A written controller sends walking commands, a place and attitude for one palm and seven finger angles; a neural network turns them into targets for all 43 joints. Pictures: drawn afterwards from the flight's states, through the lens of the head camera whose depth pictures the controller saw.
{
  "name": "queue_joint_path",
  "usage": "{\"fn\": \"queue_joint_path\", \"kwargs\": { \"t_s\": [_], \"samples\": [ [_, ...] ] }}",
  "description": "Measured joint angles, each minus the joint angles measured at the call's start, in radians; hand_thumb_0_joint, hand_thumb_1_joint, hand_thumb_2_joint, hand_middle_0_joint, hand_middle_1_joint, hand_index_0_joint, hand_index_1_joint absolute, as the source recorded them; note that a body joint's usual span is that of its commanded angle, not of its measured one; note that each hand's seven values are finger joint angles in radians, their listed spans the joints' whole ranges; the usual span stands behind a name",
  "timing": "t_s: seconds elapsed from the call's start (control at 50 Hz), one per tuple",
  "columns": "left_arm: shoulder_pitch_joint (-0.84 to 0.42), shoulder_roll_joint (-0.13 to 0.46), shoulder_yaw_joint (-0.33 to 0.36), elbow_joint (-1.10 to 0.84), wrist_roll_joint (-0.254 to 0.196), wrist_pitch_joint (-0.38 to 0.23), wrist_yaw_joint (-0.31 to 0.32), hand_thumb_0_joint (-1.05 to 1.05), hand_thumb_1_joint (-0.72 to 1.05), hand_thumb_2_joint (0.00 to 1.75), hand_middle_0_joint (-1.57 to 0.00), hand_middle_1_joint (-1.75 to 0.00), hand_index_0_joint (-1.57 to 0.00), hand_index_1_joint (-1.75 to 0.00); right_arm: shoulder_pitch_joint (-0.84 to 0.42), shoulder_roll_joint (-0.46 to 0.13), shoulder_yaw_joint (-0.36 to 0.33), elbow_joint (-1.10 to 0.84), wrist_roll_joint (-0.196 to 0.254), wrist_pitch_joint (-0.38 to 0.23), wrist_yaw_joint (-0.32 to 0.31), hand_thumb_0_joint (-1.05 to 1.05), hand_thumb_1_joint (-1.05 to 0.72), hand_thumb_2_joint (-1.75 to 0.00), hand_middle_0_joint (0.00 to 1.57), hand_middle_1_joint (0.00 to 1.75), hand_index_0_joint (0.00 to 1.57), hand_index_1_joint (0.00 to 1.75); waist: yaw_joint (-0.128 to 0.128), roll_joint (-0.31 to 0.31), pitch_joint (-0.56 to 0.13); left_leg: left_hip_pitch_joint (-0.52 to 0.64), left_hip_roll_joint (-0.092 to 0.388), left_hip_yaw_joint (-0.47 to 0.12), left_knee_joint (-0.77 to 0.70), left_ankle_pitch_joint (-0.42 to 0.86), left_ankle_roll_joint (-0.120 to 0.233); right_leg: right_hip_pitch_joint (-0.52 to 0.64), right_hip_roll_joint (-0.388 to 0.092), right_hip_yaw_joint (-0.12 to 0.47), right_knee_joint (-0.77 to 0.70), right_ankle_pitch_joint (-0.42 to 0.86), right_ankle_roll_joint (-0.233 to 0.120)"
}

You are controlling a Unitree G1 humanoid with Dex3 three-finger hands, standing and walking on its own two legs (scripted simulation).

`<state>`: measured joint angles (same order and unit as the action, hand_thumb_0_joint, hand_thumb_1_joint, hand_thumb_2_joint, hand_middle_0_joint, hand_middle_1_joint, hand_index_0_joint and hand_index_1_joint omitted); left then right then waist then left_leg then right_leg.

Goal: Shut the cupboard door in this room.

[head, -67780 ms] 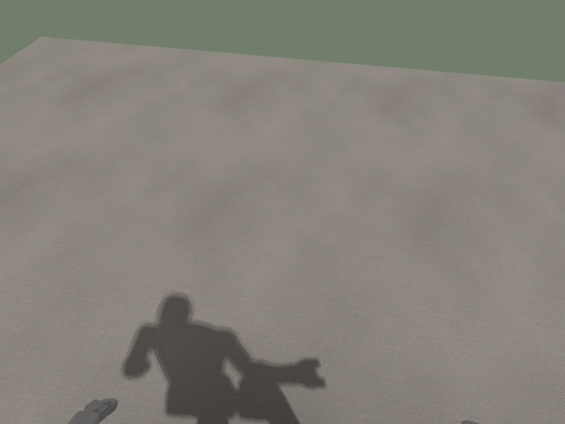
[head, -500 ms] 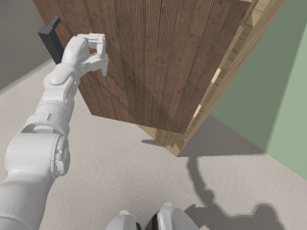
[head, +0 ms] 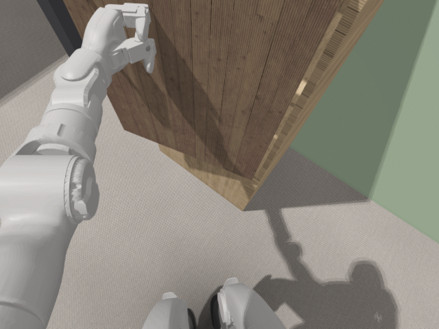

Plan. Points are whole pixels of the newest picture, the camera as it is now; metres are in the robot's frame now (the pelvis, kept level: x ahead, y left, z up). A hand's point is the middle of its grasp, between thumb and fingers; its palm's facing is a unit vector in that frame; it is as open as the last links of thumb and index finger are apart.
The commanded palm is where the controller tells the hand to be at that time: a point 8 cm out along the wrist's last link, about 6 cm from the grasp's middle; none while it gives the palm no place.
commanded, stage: pull the fist back off the door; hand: left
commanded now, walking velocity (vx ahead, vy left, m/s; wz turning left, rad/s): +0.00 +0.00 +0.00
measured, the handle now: (71, 17) +0.64 +0.16 +0.12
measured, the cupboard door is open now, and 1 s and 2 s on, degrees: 15 11 11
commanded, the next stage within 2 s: draw the hand back to the body in 0.84 s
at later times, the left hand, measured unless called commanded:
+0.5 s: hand (131, 61) +0.51 +0.06 +0.14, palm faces +0.03 -1.00 +0.01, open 3.1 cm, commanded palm +0.47 +0.11 +0.12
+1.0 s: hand (146, 96) +0.46 +0.05 +0.12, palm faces +0.00 -1.00 +0.01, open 3.1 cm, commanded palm +0.42 +0.11 +0.13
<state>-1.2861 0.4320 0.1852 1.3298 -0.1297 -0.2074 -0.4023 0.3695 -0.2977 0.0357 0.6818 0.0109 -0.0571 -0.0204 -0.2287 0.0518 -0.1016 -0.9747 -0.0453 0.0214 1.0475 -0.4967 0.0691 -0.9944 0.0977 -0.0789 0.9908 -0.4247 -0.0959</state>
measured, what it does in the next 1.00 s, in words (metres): stands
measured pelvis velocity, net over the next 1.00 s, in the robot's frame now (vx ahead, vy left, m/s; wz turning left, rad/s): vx -0.01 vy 0.01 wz -0.01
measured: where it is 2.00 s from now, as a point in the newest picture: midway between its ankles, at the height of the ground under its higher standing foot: outside the picture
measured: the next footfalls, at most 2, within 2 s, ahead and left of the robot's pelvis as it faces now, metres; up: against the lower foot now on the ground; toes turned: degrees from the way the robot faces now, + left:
none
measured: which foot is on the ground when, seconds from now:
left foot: down 0.00-1.00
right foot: down 0.00-1.00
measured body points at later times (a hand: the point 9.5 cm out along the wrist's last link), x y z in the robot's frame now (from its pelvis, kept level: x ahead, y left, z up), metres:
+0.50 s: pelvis +0.01 -0.01 +0.03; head +0.09 -0.02 +0.47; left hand +0.50 +0.12 +0.14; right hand +0.02 -0.27 -0.09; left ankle -0.01 +0.08 -0.66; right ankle +0.01 -0.06 -0.66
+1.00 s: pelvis -0.01 +0.01 +0.03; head +0.05 +0.00 +0.47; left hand +0.46 +0.10 +0.12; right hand +0.03 -0.23 -0.10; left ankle -0.01 +0.08 -0.66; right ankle +0.01 -0.06 -0.66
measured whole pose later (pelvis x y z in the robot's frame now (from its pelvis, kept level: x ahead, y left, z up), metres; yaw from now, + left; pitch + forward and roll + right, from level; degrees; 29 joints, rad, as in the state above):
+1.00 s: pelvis -0.01 +0.01 +0.03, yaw -1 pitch +14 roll +0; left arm -0.87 0.10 0.14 1.15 -0.08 -0.37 0.16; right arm 0.36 -0.24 0.02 0.63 -0.01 0.00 0.08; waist -0.13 0.04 -0.12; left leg -0.71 -0.07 0.05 0.87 -0.42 0.08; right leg -0.74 0.08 -0.03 0.85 -0.36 -0.07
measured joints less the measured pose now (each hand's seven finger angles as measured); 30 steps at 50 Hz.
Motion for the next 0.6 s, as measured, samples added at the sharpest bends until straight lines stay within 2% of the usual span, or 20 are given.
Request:
{"fn": "queue_joint_path", "kwargs": {
  "t_s": [0.06, 0.1, 0.16, 0.2, 0.24, 0.28, 0.38, 0.42, 0.48, 0.54, 0.6],
  "samples": [
    [0.015, -0.048, 0.092, -0.016, -0.02, 0.011, 0.191, 0.03, 0.92, 0.94, -1.3, -1.49, -1.3, -1.5, 0.03, 0.007, -0.01, -0.022, -0.012, 0.003, 0.032, 0.01, -0.9, -0.9, 0.21, 0.3, 0.2, 0.3, 0.011, 0.008, -0.013, -0.008, 0.002, 0.004, -0.009, 0.001, -0.004, -0.01, 0.002, 0.005, -0.007, 0.003, -0.001],
    [0.051, -0.083, 0.138, -0.046, -0.009, -0.005, 0.325, 0.03, 0.91, 0.93, -1.3, -1.49, -1.3, -1.5, 0.05, 0.015, -0.014, -0.035, -0.029, 0.007, 0.06, 0.01, -0.9, -0.9, 0.21, 0.3, 0.2, 0.3, 0.021, 0.008, -0.022, -0.003, 0.003, 0.01, -0.023, 0.005, -0.007, -0.01, 0.003, 0.013, -0.014, 0.005, 0.0],
    [0.142, -0.134, 0.147, -0.127, 0.067, -0.073, 0.503, 0.03, 0.9, 0.92, -1.3, -1.49, -1.29, -1.5, 0.076, 0.03, -0.023, -0.044, -0.06, 0.007, 0.105, 0.01, -0.9, -0.9, 0.2, 0.3, 0.2, 0.3, 0.037, 0.009, -0.038, 0.004, 0.003, 0.018, -0.033, 0.01, -0.012, -0.008, 0.005, 0.023, -0.018, 0.005, -0.002],
    [0.213, -0.157, 0.12, -0.189, 0.118, -0.126, 0.557, 0.02, 0.9, 0.91, -1.3, -1.49, -1.29, -1.5, 0.084, 0.04, -0.03, -0.04, -0.07, 0.011, 0.128, 0.01, -0.9, -0.9, 0.21, 0.3, 0.2, 0.3, 0.048, 0.012, -0.04, 0.02, 0.003, 0.019, -0.04, 0.008, -0.013, 0.006, 0.007, 0.026, -0.021, 0.003, -0.003],
    [0.266, -0.174, 0.084, -0.223, 0.143, -0.158, 0.556, 0.02, 0.9, 0.91, -1.3, -1.49, -1.29, -1.5, 0.085, 0.048, -0.035, -0.031, -0.068, 0.023, 0.139, 0.01, -0.9, -0.9, 0.21, 0.3, 0.2, 0.3, 0.058, 0.013, -0.035, 0.05, 0.003, 0.017, -0.054, 0.005, -0.011, 0.034, 0.008, 0.027, -0.031, 0.002, -0.003],
    [0.292, -0.187, 0.055, -0.221, 0.141, -0.155, 0.528, 0.02, 0.9, 0.91, -1.3, -1.5, -1.29, -1.5, 0.082, 0.054, -0.036, -0.023, -0.056, 0.042, 0.137, 0.01, -0.9, -0.9, 0.21, 0.3, 0.2, 0.3, 0.067, 0.011, -0.029, 0.088, 0.003, 0.013, -0.074, 0.008, -0.012, 0.072, 0.008, 0.026, -0.05, 0.005, -0.003],
    [0.312, -0.221, 0.066, -0.18, 0.07, -0.099, 0.476, 0.02, 0.9, 0.91, -1.3, -1.5, -1.3, -1.5, 0.066, 0.047, -0.031, -0.028, -0.027, 0.067, 0.11, 0.01, -0.9, -0.9, 0.21, 0.3, 0.2, 0.3, 0.074, -0.003, -0.027, 0.19, 0.007, 0.008, -0.147, 0.037, -0.018, 0.176, 0.014, 0.03, -0.127, 0.035, -0.006],
    [0.325, -0.226, 0.08, -0.18, 0.058, -0.112, 0.478, 0.02, 0.89, 0.9, -1.3, -1.49, -1.3, -1.5, 0.06, 0.039, -0.032, -0.038, -0.024, 0.062, 0.104, 0.01, -0.9, -0.9, 0.21, 0.3, 0.2, 0.3, 0.073, -0.008, -0.031, 0.217, 0.008, 0.01, -0.168, 0.047, -0.02, 0.203, 0.016, 0.033, -0.148, 0.045, -0.007],
    [0.358, -0.222, 0.082, -0.198, 0.073, -0.166, 0.485, 0.02, 0.89, 0.9, -1.3, -1.49, -1.3, -1.5, 0.05, 0.025, -0.039, -0.055, -0.026, 0.056, 0.107, 0.01, -0.9, -0.9, 0.21, 0.3, 0.2, 0.3, 0.077, -0.017, -0.04, 0.239, 0.008, 0.015, -0.181, 0.054, -0.02, 0.222, 0.016, 0.039, -0.156, 0.052, -0.007],
    [0.397, -0.215, 0.042, -0.208, 0.093, -0.199, 0.481, 0.02, 0.9, 0.9, -1.3, -1.49, -1.3, -1.5, 0.039, 0.013, -0.05, -0.065, -0.022, 0.06, 0.116, 0.01, -0.91, -0.9, 0.2, 0.3, 0.2, 0.3, 0.091, -0.021, -0.043, 0.245, 0.005, 0.015, -0.178, 0.057, -0.019, 0.228, 0.012, 0.038, -0.151, 0.053, -0.005],
    [0.44, -0.228, -0.012, -0.214, 0.073, -0.188, 0.467, 0.02, 0.9, 0.9, -1.3, -1.49, -1.3, -1.5, 0.027, 0.007, -0.056, -0.067, -0.011, 0.072, 0.115, 0.01, -0.91, -0.9, 0.2, 0.3, 0.2, 0.3, 0.11, -0.023, -0.03, 0.253, -0.001, 0.008, -0.176, 0.064, -0.016, 0.24, 0.006, 0.031, -0.152, 0.057, -0.002]
  ]
}}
